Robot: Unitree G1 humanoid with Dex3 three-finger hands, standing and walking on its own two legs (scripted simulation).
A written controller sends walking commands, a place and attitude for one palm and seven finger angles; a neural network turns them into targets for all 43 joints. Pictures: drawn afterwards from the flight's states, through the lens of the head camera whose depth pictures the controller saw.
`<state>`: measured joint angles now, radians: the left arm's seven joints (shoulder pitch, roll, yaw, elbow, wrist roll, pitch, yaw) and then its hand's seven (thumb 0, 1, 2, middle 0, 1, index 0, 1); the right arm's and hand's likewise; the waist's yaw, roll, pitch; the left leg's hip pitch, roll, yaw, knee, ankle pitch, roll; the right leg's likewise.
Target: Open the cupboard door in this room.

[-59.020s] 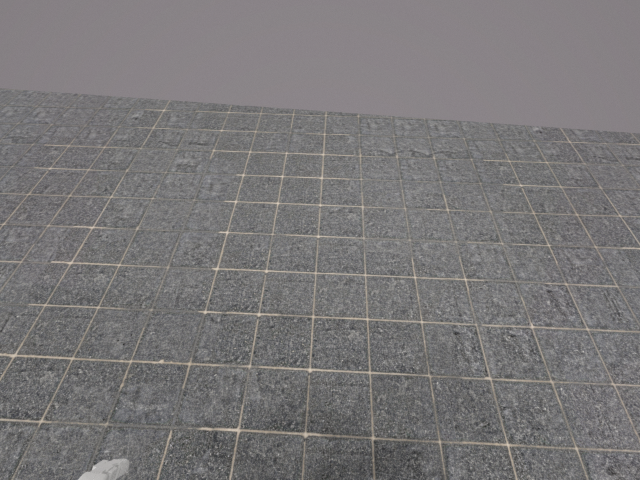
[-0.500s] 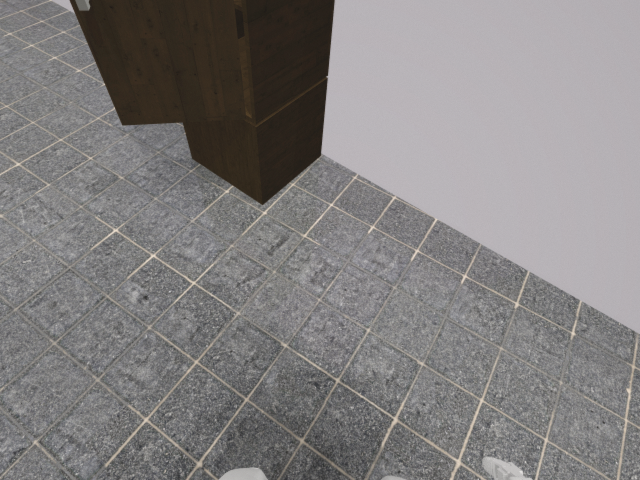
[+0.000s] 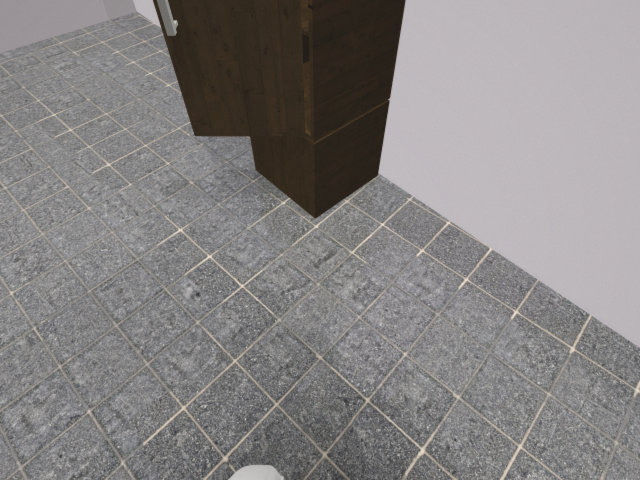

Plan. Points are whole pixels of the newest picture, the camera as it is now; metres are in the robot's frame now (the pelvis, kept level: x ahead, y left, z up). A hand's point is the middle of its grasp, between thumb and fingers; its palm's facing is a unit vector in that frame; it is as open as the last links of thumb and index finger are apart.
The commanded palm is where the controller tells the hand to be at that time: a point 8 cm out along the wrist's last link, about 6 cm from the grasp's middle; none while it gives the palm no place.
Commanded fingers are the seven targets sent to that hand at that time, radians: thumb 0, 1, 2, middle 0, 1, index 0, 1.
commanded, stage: take the last steps up to it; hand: left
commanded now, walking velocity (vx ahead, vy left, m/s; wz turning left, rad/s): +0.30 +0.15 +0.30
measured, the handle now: (165, 2) +1.12 +0.45 +0.08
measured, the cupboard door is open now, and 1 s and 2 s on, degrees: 47 47 47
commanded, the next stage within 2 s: come to a stop and stand still in 1.60 s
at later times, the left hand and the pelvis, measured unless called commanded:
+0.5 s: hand (172, 452) +0.17 +0.23 -0.16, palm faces +0.10 -0.97 -0.21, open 7.4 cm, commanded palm none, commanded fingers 0.00 0.90 0.90 -0.20 -0.30 -0.20 -0.30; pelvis +0.09 +0.03 -0.01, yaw +5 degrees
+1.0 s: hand (128, 445) +0.18 +0.31 -0.19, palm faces +0.21 -0.96 -0.17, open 7.4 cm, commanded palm none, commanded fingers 0.00 0.90 0.90 -0.20 -0.30 -0.20 -0.30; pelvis +0.24 +0.13 -0.01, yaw +8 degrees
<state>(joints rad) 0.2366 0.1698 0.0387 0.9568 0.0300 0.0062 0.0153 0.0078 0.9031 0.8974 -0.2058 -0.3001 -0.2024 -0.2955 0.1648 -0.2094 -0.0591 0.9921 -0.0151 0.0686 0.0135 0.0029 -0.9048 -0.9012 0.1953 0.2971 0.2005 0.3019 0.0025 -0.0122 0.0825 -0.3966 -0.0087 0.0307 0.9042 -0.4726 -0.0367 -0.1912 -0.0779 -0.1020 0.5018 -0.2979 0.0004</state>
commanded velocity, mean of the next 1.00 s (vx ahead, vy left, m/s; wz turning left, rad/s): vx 0.30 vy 0.12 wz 0.06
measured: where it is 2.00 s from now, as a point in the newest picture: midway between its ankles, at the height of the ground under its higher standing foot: (273, 354)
